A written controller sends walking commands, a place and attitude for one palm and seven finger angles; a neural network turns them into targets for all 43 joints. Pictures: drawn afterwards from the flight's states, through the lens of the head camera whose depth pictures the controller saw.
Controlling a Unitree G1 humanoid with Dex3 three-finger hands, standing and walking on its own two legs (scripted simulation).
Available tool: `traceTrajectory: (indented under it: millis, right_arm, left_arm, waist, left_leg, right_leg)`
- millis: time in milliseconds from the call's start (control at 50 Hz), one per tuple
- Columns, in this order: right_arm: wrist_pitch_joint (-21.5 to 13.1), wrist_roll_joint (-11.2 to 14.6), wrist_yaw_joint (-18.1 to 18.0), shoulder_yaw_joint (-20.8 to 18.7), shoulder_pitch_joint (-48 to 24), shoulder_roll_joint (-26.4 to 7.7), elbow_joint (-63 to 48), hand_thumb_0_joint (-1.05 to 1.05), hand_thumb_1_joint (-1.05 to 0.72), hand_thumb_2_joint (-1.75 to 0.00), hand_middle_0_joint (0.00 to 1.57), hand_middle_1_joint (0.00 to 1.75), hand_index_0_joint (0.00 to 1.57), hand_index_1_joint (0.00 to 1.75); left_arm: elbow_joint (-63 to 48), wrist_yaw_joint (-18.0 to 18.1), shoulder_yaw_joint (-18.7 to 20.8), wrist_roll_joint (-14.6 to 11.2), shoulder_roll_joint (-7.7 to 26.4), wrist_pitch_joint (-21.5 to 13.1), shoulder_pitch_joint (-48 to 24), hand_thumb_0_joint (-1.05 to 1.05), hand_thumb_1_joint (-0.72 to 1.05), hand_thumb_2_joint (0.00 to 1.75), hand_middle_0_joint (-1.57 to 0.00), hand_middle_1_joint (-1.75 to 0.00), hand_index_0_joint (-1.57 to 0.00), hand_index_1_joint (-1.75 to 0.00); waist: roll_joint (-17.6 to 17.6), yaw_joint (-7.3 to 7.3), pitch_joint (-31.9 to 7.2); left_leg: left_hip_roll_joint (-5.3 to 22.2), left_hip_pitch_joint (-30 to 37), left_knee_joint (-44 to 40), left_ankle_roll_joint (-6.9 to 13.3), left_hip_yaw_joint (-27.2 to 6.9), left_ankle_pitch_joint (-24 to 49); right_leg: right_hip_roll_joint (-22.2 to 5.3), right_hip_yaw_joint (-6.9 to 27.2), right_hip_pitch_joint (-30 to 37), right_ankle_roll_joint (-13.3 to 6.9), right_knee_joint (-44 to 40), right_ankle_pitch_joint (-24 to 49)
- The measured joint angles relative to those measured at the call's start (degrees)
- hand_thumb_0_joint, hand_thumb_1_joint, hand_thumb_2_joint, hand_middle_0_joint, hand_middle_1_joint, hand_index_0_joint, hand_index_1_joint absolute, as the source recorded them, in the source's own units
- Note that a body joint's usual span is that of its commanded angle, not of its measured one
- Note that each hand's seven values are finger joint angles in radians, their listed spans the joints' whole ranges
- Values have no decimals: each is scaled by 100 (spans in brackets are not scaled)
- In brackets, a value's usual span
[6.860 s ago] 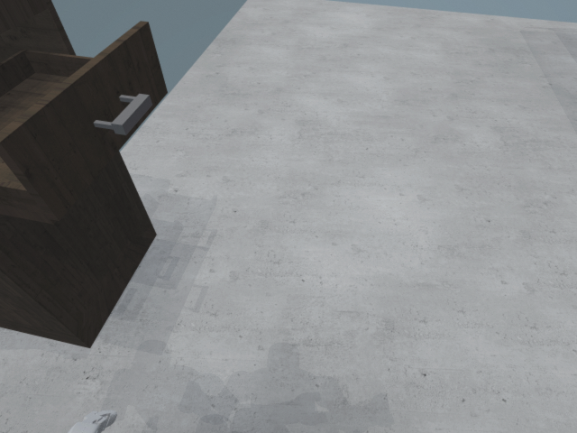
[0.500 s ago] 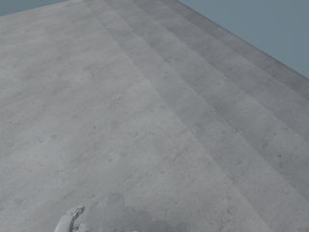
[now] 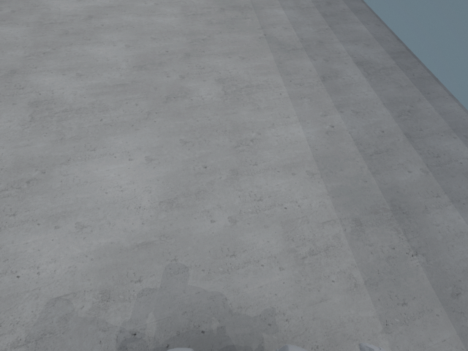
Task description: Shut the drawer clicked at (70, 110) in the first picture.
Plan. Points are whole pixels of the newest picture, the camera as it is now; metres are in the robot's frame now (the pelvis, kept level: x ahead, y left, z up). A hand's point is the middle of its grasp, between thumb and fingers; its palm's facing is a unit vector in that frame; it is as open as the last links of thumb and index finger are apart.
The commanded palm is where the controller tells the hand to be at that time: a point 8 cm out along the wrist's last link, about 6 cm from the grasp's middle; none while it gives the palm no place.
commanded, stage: walk to a spot facing it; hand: left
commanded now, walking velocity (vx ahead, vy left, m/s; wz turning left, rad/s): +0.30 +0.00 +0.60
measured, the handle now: out of the picture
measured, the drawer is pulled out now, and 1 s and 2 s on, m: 0.26 0.26 0.26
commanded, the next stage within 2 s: turn to face it in 1.64 s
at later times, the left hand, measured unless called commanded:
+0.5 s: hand (139, 297) +0.22 +0.19 -0.13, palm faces +0.25 -0.94 -0.24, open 7.4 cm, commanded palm none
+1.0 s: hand out of the picture +0.10 +0.19 -0.17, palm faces +0.59 -0.78 -0.18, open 7.4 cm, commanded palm none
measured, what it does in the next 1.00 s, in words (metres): walks ahead, turning left: right foot, then left foot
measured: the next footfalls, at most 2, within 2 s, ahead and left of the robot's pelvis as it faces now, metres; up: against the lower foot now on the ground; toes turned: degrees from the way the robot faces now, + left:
right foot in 0.44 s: +0.24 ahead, -0.12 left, +0.00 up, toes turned +10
left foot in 0.90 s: +0.33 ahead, +0.22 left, +0.00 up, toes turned +38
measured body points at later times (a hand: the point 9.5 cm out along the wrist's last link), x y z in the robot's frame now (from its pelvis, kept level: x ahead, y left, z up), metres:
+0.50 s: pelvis +0.13 -0.03 +0.00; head +0.15 -0.04 +0.45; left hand +0.20 +0.24 -0.11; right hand +0.16 -0.28 -0.16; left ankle +0.02 +0.07 -0.68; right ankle +0.20 -0.12 -0.73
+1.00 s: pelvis +0.28 +0.10 -0.01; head +0.30 +0.13 +0.44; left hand +0.07 +0.24 -0.16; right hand +0.54 -0.01 -0.13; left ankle +0.30 +0.19 -0.73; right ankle +0.25 -0.09 -0.64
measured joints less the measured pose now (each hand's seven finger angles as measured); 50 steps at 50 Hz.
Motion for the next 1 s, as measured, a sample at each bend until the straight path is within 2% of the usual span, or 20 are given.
traceTrajectory:
  millis: [60, 160, 320, 380, 420, 440, 460, 500, 540, 580, 680, 740, 800, 860, 900, 920, 940, 960, 1000]
  right_arm:
    - [-88, 1, -62, 64, 195, 73, 20, 0, -91, -90, 20, 30, 20, 30]
    - [-165, 21, -59, 119, 564, 180, 179, 0, -91, -90, 20, 30, 20, 30]
    - [-194, -4, -53, 74, 1092, 281, 474, 1, -90, -90, 21, 30, 20, 30]
    - [-170, -19, -75, 34, 1239, 247, 588, 1, -90, -90, 21, 30, 20, 30]
    - [-148, -4, -92, 6, 1352, 210, 653, 1, -90, -90, 21, 30, 20, 30]
    - [-149, 20, -94, -8, 1415, 203, 683, 1, -90, -90, 21, 30, 20, 30]
    - [-120, 32, -93, -32, 1401, 166, 735, 1, -90, -90, 21, 30, 20, 30]
    - [-42, 8, -55, -87, 1325, 97, 813, 1, -91, -90, 20, 30, 20, 30]
    - [18, -36, 15, -136, 1181, 34, 823, 1, -91, -90, 20, 30, 20, 30]
    - [39, -55, 69, -178, 996, -26, 752, 1, -91, -90, 20, 30, 20, 30]
    - [38, -53, 135, -214, 509, -86, 512, 1, -91, -90, 20, 30, 19, 30]
    - [40, -50, 168, -177, 177, -80, 417, 1, -91, -90, 20, 30, 19, 30]
    - [17, -47, 208, -110, -173, -46, 344, 1, -91, -90, 19, 30, 19, 30]
    - [-53, -42, 215, -28, -475, 18, 261, 1, -91, -90, 19, 30, 19, 30]
    - [-182, -58, 193, 34, -585, 51, 160, 1, -91, -90, 20, 30, 19, 30]
    - [-274, -73, 159, 40, -621, 59, 109, 1, -91, -90, 20, 30, 19, 30]
    - [-348, -50, 108, 47, -651, 99, 86, 1, -91, -90, 20, 30, 19, 30]
    - [-393, -16, 59, 74, -639, 145, 90, 0, -91, -90, 20, 30, 19, 30]
    - [-419, 19, -18, 121, -533, 250, 156, 0, -91, -90, 20, 30, 20, 30]
  left_arm:
    - [57, -106, 38, 17, 42, -68, -82, 1, 91, 90, -20, -30, -20, -30]
    - [-42, -184, -6, 28, 0, -213, -206, 1, 91, 90, -20, -30, -20, -30]
    - [-203, -216, -75, 8, -181, -283, -581, 1, 91, 90, -20, -30, -20, -30]
    - [-298, -227, -116, -3, -282, -355, -732, 1, 91, 90, -20, -30, -20, -30]
    - [-387, -237, -158, -10, -342, -473, -785, 1, 91, 90, -20, -30, -20, -30]
    - [-439, -229, -185, 4, -353, -569, -804, 1, 91, 90, -20, -30, -20, -30]
    - [-450, -198, -207, 9, -418, -642, -840, 1, 91, 90, -20, -30, -20, -30]
    - [-455, -157, -257, 3, -530, -708, -771, 1, 91, 90, -20, -30, -20, -30]
    - [-383, -110, -268, 7, -596, -741, -563, 1, 91, 90, -20, -30, -20, -30]
    - [-224, -65, -263, 19, -640, -751, -319, 1, 91, 90, -20, -30, -20, -30]
    - [247, -2, -242, 44, -665, -777, 295, 1, 91, 90, -20, -30, -20, -30]
    - [475, 18, -249, 53, -648, -791, 636, 1, 91, 90, -20, -30, -20, -30]
    - [660, 24, -261, 58, -615, -792, 933, 1, 91, 90, -20, -30, -20, -30]
    - [826, 23, -261, 57, -567, -756, 1208, 1, 91, 90, -20, -30, -20, -30]
    - [941, 7, -261, 38, -553, -711, 1423, 1, 91, 90, -20, -30, -20, -30]
    - [995, -22, -257, 9, -562, -656, 1469, 1, 91, 90, -20, -30, -20, -30]
    - [1037, -44, -258, -15, -541, -581, 1410, 1, 91, 90, -20, -30, -20, -30]
    - [1054, -48, -261, -36, -517, -513, 1322, 1, 91, 90, -20, -30, -20, -30]
    - [1048, -43, -239, -34, -491, -458, 1105, 1, 91, 90, -20, -30, -20, -30]
  waist:
    - [41, -37, -107]
    - [127, -99, -301]
    - [237, -344, -399]
    - [341, -435, -376]
    - [420, -455, -368]
    - [410, -447, -373]
    - [491, -435, -321]
    - [574, -398, -286]
    - [550, -333, -327]
    - [528, -299, -359]
    - [456, -199, -345]
    - [407, -66, -256]
    - [361, 118, -119]
    - [284, 307, -2]
    - [231, 356, 16]
    - [252, 322, 24]
    - [219, 313, 97]
    - [194, 338, 136]
    - [170, 371, 122]
  left_leg:
    - [-90, 270, -508, 19, -183, 237]
    - [-238, 659, -1187, 93, -491, 512]
    - [-398, 1030, -1445, 36, -971, 392]
    - [-400, 1090, -1266, -49, -1154, 157]
    - [-406, 1035, -871, -131, -1300, -155]
    - [-450, 871, -410, -144, -1287, -380]
    - [-410, 617, 287, -154, -1188, -664]
    - [-302, 22, 1697, -149, -841, -811]
    - [-134, -533, 2623, -178, -479, -436]
    - [57, -971, 2997, -238, -288, 14]
    - [436, -1669, 2729, -390, -185, 712]
    - [553, -1758, 1988, -397, -95, 917]
    - [555, -1588, 1050, -325, 60, 970]
    - [423, -1219, 347, -164, 249, 732]
    - [251, -738, -211, -18, 398, 696]
    - [213, -714, -176, 75, 406, 949]
    - [148, -735, 83, 149, 411, 846]
    - [103, -675, 215, 196, 423, 667]
    - [34, -393, 93, 223, 450, 459]
  right_leg:
    - [124, 239, -356, 28, 517, 653]
    - [194, 427, -557, 122, 213, 1191]
    - [318, 496, -441, 180, -1135, 1181]
    - [461, 426, -199, 137, -1874, 1165]
    - [576, 320, 186, 70, -2624, 1435]
    - [558, 284, 329, -72, -2877, 1759]
    - [566, 166, 342, -242, -2727, 1892]
    - [509, -66, 512, -440, -2570, 1674]
    - [431, -199, 787, -474, -2757, 1535]
    - [375, -329, 1089, -445, -3079, 1568]
    - [311, -719, 1750, -383, -3680, 1525]
    - [291, -935, 2075, -304, -3869, 1410]
    - [257, -1121, 2350, -180, -3906, 1213]
    - [137, -1247, 2560, 4, -3708, 881]
    - [-85, -1242, 2472, 95, -3005, 479]
    - [-197, -1094, 2182, 39, -2159, 374]
    - [-226, -719, 1804, -37, -1179, 265]
    - [-173, -353, 1395, -98, -288, 196]
    - [-80, 34, 651, -166, 853, 409]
